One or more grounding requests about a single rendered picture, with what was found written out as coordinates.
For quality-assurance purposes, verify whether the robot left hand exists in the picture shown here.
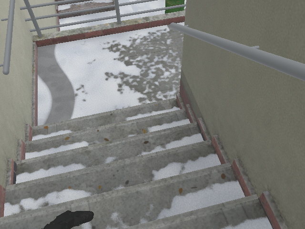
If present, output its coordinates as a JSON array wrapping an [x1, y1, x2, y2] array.
[[42, 210, 94, 229]]

